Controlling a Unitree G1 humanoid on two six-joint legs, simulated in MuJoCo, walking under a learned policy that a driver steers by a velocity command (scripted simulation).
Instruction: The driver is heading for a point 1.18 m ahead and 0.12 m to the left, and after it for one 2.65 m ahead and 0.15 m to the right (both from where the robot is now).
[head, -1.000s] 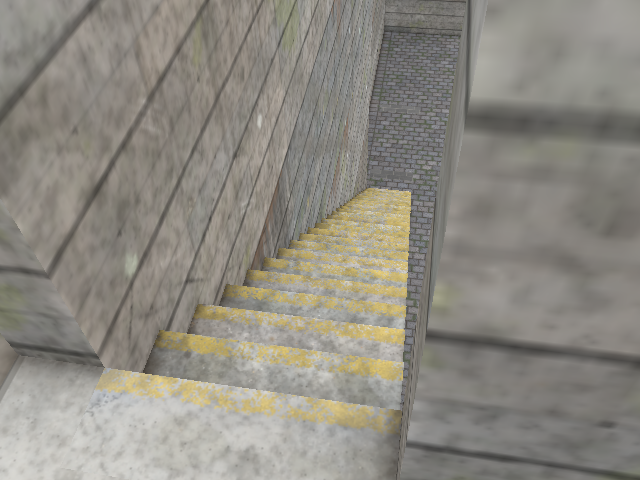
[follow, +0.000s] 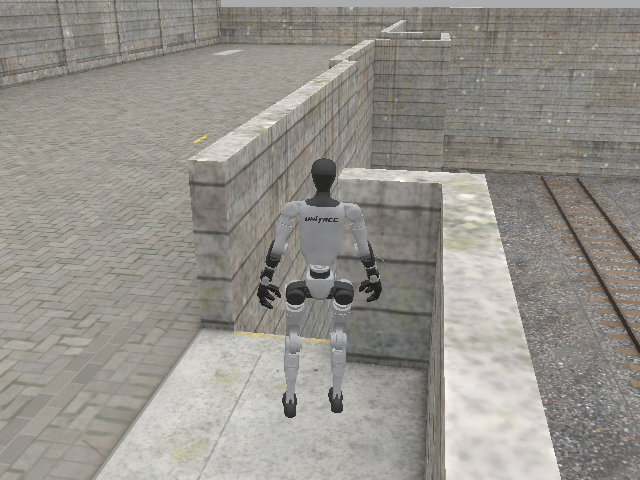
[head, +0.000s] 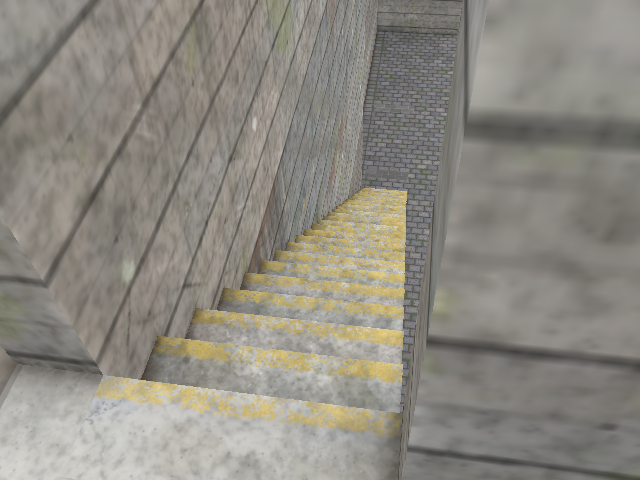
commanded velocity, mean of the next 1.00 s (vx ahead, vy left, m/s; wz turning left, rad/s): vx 0.00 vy -0.06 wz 0.00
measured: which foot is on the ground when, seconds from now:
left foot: down 0.00-1.00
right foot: down 0.00-1.00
